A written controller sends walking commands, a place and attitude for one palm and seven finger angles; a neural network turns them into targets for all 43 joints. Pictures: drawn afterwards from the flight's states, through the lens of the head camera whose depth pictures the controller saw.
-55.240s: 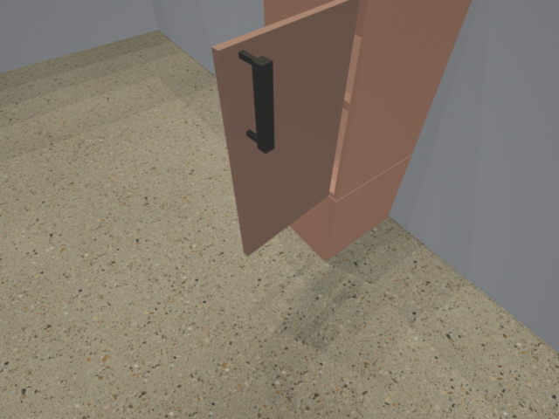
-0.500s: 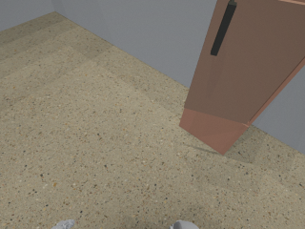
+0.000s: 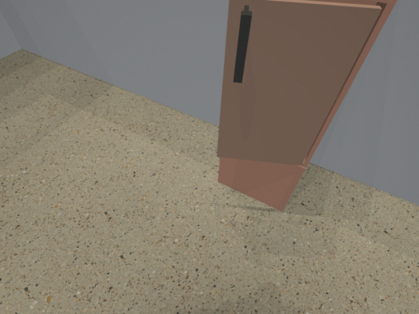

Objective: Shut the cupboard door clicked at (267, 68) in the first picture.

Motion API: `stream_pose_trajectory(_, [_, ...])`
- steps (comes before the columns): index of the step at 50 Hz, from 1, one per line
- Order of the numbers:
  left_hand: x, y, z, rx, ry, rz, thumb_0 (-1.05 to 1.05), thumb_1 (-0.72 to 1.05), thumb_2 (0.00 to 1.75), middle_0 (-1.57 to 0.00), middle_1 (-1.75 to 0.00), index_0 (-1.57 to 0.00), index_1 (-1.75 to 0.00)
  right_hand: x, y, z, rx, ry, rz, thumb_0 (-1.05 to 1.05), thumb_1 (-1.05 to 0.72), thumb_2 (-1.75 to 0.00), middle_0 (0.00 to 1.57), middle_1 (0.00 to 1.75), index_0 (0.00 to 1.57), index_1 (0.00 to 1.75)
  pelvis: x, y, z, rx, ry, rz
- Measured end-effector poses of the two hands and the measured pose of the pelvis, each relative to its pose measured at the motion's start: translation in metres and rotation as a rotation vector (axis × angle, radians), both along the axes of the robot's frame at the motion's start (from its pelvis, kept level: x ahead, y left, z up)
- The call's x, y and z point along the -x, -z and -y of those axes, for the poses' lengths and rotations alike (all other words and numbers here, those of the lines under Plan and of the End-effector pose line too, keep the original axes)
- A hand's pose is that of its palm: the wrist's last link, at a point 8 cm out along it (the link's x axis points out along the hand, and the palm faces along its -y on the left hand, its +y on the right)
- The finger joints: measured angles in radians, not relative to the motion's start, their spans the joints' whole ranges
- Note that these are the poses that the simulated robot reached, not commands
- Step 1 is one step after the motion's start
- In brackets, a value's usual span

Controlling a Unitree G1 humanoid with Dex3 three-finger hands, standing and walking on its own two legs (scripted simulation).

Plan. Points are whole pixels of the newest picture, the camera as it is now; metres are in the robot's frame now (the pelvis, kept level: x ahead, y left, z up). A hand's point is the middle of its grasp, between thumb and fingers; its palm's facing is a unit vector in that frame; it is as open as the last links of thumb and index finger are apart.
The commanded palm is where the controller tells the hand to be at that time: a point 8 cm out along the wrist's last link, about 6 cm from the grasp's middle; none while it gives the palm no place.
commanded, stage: take the last steps up to it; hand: left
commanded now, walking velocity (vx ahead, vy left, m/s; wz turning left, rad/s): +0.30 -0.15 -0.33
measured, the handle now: (241, 45) +0.71 -0.04 +0.15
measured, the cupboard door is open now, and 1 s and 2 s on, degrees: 22 22 22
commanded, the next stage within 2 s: come to a stop and stand still in 0.66 s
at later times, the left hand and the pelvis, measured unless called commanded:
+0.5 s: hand (176, 282) +0.21 +0.09 -0.16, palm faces -0.14 -0.96 -0.22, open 7.4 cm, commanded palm none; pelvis +0.09 -0.09 +0.00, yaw -7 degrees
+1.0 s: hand (209, 252) +0.29 +0.02 -0.17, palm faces -0.09 -0.97 -0.22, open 7.3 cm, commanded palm none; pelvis +0.23 -0.17 +0.00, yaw -7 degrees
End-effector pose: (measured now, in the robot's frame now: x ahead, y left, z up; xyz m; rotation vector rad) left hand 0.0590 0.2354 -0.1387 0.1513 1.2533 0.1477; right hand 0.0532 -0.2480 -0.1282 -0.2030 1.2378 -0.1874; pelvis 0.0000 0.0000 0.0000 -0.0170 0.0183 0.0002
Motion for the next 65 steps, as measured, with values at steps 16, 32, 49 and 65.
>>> stream_pose_trajectory(16, [-0.094,-0.014,0.033,0.008,0.174,-0.009,0.01,0.91,0.90,-0.20,-0.30,-0.19,-0.30,0.075,-0.006,0.022,-0.027,0.196,-0.179,0.01,-0.90,-0.90,0.20,0.30,0.20,0.30,-0.048,-0.010,0.038,0.001,0.123,-0.003])
stream_pose_trajectory(32, [-0.143,-0.002,0.127,0.011,0.139,-0.054,0.00,0.93,0.89,-0.20,-0.30,-0.20,-0.30,-0.087,-0.006,0.120,-0.009,0.148,-0.034,0.01,-0.91,-0.90,0.20,0.30,0.19,0.29,-0.138,-0.008,0.116,0.005,0.118,0.000])
stream_pose_trajectory(49, [-0.226,0.004,0.170,-0.014,0.105,-0.084,0.01,0.93,0.89,-0.20,-0.30,-0.20,-0.30,-0.189,0.009,0.151,-0.035,0.126,-0.051,0.00,-0.93,-0.90,0.20,0.30,0.20,0.30,-0.228,-0.001,0.165,-0.026,0.126,0.027])
stream_pose_trajectory(65, [-0.254,-0.010,0.167,-0.067,0.095,-0.037,0.00,0.91,0.89,-0.21,-0.30,-0.20,-0.30,-0.232,-0.003,0.183,-0.008,0.098,-0.025,0.01,-0.91,-0.90,0.20,0.30,0.19,0.29,-0.233,-0.008,0.170,-0.049,0.107,-0.001])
